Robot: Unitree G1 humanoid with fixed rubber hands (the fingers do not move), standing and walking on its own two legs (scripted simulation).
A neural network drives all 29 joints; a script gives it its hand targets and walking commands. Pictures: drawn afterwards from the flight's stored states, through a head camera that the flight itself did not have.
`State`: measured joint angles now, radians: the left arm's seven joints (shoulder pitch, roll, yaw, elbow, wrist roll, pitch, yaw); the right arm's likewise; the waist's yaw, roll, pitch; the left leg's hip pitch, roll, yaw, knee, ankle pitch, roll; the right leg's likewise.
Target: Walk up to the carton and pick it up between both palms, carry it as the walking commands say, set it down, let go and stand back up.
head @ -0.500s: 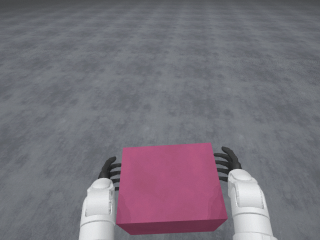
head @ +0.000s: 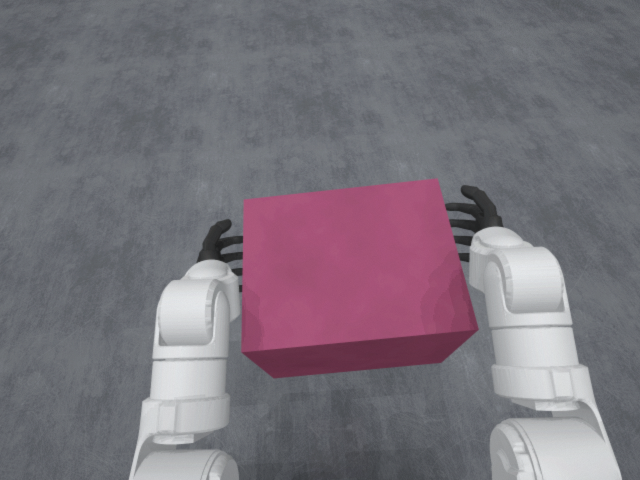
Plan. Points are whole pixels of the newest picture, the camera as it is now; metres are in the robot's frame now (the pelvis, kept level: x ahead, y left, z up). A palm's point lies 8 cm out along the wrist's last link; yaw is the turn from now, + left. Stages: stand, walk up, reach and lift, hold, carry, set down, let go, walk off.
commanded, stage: carry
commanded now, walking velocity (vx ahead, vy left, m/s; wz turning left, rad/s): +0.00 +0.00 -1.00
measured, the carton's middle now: (349, 286) +0.39 -0.01 -0.01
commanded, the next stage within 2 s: none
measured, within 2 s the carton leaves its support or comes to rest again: neither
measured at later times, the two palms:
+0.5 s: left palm (323, 182) +0.48 +0.02 +0.10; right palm (607, 223) +0.38 -0.28 +0.13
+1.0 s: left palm (505, 143) +0.56 -0.24 +0.09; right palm out of the picture +0.34 -0.47 +0.13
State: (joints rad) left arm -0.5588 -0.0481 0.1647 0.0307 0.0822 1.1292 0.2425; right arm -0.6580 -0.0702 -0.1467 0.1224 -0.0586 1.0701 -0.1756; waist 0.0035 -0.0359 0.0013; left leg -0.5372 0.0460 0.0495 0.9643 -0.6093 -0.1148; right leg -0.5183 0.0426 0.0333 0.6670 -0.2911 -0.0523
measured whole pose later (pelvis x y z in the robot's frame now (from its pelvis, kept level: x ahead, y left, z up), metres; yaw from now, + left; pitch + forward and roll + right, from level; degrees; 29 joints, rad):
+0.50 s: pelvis +0.08 +0.01 +0.00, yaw -25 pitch +6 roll -4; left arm -0.74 -0.02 0.19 0.09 0.07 1.30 0.29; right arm -0.80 -0.02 -0.29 0.19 -0.15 1.18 -0.14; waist 0.06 0.00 0.01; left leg -0.20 0.17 0.25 0.59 -0.49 -0.02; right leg -0.63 0.00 -0.12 0.95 -0.35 0.05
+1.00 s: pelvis +0.20 -0.06 -0.01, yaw -50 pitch +9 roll -2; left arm -0.72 -0.10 0.28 -0.02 0.19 1.28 0.23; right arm -0.86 -0.04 -0.29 0.23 -0.07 1.13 -0.16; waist -0.02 -0.03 0.01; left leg -0.52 0.11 0.00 0.74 -0.37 -0.11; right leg -0.44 0.14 0.18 0.67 -0.36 -0.02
